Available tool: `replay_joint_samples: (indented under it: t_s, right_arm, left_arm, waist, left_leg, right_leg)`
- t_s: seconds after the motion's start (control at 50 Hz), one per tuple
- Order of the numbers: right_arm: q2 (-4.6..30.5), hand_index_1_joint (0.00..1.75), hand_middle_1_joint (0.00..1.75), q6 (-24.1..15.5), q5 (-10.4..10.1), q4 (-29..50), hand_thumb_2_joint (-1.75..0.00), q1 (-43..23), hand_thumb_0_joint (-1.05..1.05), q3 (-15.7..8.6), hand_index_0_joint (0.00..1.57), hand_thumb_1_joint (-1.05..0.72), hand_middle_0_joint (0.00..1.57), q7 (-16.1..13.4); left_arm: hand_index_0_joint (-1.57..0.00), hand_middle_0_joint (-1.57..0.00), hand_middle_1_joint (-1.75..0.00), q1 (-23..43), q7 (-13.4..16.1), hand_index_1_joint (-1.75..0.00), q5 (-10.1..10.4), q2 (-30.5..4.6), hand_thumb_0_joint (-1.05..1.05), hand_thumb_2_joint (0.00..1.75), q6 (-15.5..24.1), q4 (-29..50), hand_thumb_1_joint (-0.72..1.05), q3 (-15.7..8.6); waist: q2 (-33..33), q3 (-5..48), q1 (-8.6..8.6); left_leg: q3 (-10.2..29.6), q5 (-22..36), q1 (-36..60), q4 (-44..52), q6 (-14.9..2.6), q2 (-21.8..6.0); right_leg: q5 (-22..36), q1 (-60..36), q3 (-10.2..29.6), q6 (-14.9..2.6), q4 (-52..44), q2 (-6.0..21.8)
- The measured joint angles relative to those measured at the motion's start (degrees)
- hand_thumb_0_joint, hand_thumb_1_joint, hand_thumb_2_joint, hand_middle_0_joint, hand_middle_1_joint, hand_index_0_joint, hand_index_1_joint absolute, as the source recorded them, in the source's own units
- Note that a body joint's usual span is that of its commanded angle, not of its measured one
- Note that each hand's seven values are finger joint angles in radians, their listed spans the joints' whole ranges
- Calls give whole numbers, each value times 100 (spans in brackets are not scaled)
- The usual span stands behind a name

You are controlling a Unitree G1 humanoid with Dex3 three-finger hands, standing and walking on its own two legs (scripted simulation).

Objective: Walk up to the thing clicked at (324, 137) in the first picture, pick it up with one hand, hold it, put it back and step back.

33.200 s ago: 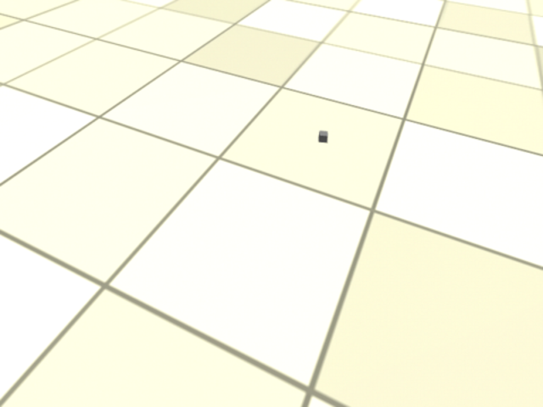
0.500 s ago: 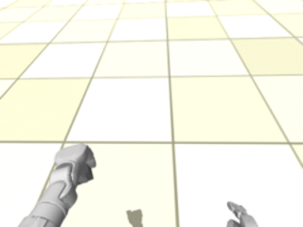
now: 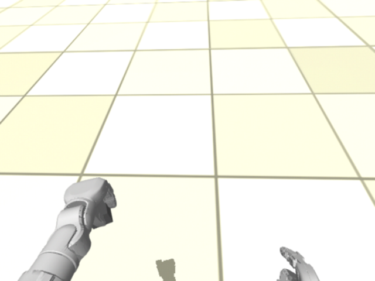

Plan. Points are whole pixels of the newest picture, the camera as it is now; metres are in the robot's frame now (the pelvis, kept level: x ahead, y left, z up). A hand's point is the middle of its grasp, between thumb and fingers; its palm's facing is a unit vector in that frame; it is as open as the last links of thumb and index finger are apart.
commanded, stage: hold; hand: left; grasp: from above
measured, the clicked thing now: (98, 212) +0.31 +0.24 -0.06
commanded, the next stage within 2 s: crouch in 0.22 s
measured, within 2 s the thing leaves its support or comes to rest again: neither
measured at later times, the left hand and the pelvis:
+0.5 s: hand (96, 211) +0.29 +0.23 -0.03, palm faces -0.43 -0.13 -0.89, open 5.8 cm; pelvis +0.01 +0.00 +0.00, yaw +0 degrees
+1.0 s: hand (114, 226) +0.34 +0.26 -0.23, palm faces -0.40 -0.04 -0.92, open 5.5 cm; pelvis -0.04 +0.01 -0.12, yaw +0 degrees
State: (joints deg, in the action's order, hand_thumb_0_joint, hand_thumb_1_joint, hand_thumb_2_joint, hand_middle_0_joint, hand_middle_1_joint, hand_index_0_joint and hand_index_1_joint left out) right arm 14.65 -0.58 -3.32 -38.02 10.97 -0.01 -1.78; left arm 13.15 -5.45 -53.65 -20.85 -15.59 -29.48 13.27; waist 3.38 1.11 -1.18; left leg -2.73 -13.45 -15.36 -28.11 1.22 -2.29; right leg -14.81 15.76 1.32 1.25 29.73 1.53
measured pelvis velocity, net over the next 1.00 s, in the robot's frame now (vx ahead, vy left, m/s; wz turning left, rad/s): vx -0.04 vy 0.01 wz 0.00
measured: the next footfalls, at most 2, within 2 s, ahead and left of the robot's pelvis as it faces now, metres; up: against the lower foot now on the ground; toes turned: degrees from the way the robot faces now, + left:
none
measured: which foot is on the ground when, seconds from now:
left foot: down 0.00-1.00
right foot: down 0.00-1.00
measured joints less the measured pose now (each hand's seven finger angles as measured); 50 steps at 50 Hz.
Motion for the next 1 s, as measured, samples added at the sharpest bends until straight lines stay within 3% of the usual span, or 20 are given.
replay_joint_samples:
  t_s: [0.42, 0.52, 0.6, 0.68, 0.82, 0.9, 1.0]
  right_arm:
    - [12, 30, 30, 139, -15, 11, -90, 34, 1, -30, 20, -89, 20, 32]
    - [-4, 30, 30, 137, -9, 55, -90, 12, 1, -24, 20, -88, 20, 47]
    - [-26, 30, 30, 135, 23, 80, -89, -1, 1, -55, 21, -88, 20, 93]
    - [-21, 30, 30, 145, 91, 9, -89, 4, 1, -136, 21, -88, 20, 182]
    - [72, 30, 30, 90, 267, -248, -89, 169, 0, -319, 21, -88, 20, 270]
    - [113, 29, 30, 5, 359, -365, -89, 283, 0, -387, 21, -88, 20, 248]
    - [118, 29, 30, -88, 473, -457, -89, 448, 0, -402, 20, -88, 20, 223]
  left_arm:
    - [-112, -86, -28, 23, 68, -29, -15, 37, -6, 6, 24, -84, 48, 7]
    - [-114, -88, -26, 29, 177, -27, -96, 53, -7, 4, 234, -320, 49, -50]
    - [-117, -90, -24, 98, 519, -24, -245, 96, -8, 2, 574, -784, 49, -148]
    - [-118, -91, -22, 350, 1129, -23, -471, 153, -9, 0, 880, -1532, 50, -238]
    - [-120, -91, -21, 1201, 2159, -22, -833, 152, -9, 1, 1130, -2935, 50, -462]
    - [-120, -91, -21, 1821, 2571, -22, -859, 50, -9, 1, 1167, -3667, 50, -685]
    - [-120, -91, -20, 2373, 2846, -21, -790, -168, -10, 0, 1205, -4188, 51, -980]
  waist:
    - [15, -10, -1]
    - [-34, -21, 52]
    - [-119, -67, 108]
    - [-214, -65, 167]
    - [-314, 297, 328]
    - [-294, 497, 516]
    - [-212, 780, 758]
  left_leg:
    - [3, 2, 113, 102, -2, 1]
    - [23, -5, 15, 51, -4, 4]
    - [48, -51, -220, -122, 0, 5]
    - [93, -194, -765, -568, 2, -4]
    - [199, -795, -2662, -2246, 7, -57]
    - [270, -1158, -3884, -3316, -5, -88]
    - [339, -1525, -5395, -4542, -34, -119]
  right_leg:
    - [12, -125, -7, 2, -124, -1]
    - [-5, -33, -24, 2, -69, 2]
    - [-56, 191, -41, -3, 99, 6]
    - [-186, 699, -67, -3, 498, 3]
    - [-734, 2511, -97, 27, 2043, -33]
    - [-1066, 3690, -114, 47, 3049, -60]
    - [-1410, 5164, -115, 64, 4215, -94]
